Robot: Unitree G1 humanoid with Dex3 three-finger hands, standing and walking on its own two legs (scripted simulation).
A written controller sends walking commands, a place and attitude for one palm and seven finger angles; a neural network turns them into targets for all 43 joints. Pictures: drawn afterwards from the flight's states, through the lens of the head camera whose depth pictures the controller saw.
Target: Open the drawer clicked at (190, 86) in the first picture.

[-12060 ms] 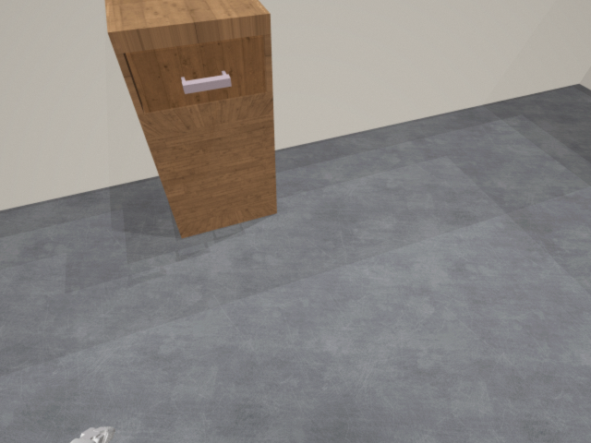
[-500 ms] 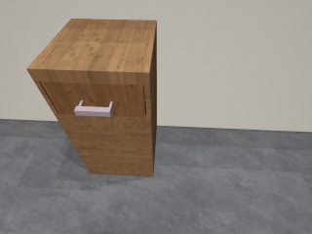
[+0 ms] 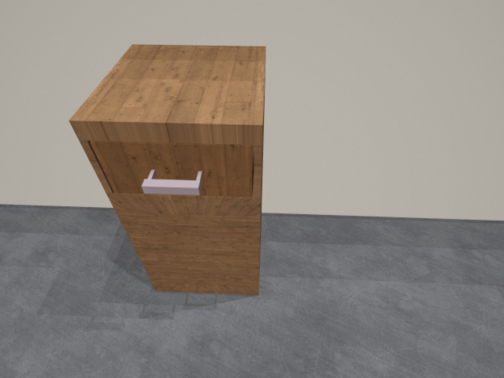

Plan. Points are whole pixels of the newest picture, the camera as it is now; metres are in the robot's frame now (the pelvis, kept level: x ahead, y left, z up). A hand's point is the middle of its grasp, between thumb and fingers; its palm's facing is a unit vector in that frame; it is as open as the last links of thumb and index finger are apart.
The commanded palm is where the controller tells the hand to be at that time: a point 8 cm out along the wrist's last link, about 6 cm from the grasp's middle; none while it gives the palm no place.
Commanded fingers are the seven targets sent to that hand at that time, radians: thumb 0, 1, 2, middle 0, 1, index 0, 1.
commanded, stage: shuffle to correct the standing spot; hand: left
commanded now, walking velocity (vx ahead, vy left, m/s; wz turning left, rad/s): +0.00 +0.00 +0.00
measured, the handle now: (174, 180) +0.58 +0.24 -0.06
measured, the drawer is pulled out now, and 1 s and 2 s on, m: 0.00 0.00 0.00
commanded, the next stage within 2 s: come to a stop and stand still in 0.18 s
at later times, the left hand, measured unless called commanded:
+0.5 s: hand out of the picture +0.02 +0.16 -0.18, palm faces +0.07 -0.98 -0.17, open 7.4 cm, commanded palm none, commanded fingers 0.00 0.90 0.90 -0.20 -0.30 -0.20 -0.30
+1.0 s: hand out of the picture +0.04 +0.17 -0.17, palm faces +0.00 -0.98 -0.21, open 7.3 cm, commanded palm none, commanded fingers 0.00 0.90 0.90 -0.20 -0.30 -0.20 -0.30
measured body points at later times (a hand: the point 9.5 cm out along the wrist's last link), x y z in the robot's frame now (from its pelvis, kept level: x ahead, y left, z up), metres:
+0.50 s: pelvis +0.05 +0.00 -0.01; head +0.06 +0.00 +0.44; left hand +0.01 +0.21 -0.17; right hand +0.03 -0.21 -0.17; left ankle -0.02 +0.08 -0.74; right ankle +0.02 -0.12 -0.74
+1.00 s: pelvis +0.00 +0.00 +0.00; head -0.01 -0.01 +0.45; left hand +0.04 +0.23 -0.15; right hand +0.03 -0.24 -0.16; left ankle -0.01 +0.09 -0.74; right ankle +0.01 -0.12 -0.74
